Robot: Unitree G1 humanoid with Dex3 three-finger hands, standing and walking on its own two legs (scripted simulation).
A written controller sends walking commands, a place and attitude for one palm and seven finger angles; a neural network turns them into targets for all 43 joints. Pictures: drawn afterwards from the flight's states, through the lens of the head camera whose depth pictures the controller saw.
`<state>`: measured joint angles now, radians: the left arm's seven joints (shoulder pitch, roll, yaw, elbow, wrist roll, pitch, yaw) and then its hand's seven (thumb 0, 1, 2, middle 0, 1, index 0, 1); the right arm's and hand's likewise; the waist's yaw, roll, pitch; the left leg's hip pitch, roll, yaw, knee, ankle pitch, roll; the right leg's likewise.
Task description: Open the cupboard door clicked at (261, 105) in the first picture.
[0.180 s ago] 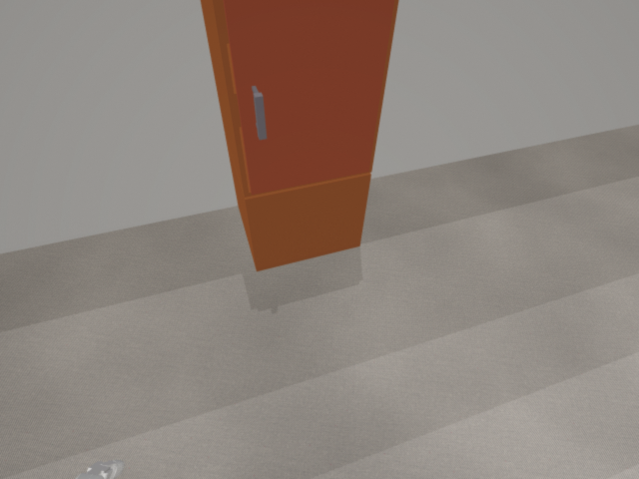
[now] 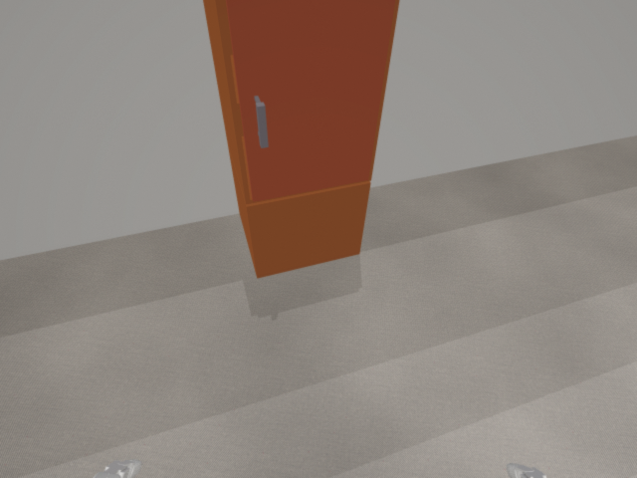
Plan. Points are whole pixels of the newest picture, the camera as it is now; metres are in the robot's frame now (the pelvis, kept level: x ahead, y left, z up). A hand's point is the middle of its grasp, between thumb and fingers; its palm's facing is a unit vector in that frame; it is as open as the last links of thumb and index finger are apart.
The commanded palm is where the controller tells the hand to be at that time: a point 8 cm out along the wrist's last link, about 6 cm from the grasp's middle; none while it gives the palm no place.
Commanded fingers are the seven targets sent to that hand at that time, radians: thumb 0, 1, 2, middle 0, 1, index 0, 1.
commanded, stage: stand and wait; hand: left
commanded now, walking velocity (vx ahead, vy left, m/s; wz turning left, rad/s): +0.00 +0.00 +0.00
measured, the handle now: (260, 121) +0.95 +0.21 -0.05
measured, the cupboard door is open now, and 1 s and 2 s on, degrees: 0 0 0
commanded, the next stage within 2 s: look at it before walking up in 0.80 s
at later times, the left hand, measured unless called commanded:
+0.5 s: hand out of the picture +0.05 +0.24 -0.15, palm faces -0.02 -0.94 -0.34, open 7.4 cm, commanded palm none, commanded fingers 0.00 0.90 0.90 -0.20 -0.30 -0.20 -0.30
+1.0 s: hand out of the picture +0.05 +0.22 -0.15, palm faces -0.04 -0.94 -0.33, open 7.4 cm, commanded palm none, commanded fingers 0.00 0.90 0.90 -0.20 -0.30 -0.20 -0.30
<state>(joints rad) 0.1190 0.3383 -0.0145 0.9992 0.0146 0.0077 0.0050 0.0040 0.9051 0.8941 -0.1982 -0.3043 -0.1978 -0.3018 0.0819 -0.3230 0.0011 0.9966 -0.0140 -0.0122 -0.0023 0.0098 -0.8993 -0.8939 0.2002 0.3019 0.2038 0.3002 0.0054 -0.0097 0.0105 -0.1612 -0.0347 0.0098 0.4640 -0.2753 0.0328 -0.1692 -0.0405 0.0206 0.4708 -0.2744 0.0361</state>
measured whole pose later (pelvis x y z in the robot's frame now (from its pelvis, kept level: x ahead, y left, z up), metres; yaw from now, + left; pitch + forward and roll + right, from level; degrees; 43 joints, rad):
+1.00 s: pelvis -0.02 -0.02 +0.01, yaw +0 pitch -2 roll +0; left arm 0.14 0.34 -0.01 1.08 0.02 0.00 0.00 0.00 0.90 0.89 -0.20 -0.30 -0.20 -0.30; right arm 0.13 -0.33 0.00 1.11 -0.01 -0.01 0.00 0.01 -0.90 -0.89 0.20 0.30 0.20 0.30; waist 0.00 0.00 0.03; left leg -0.15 0.00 0.01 0.37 -0.19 0.00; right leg -0.16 -0.01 0.02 0.39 -0.19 0.01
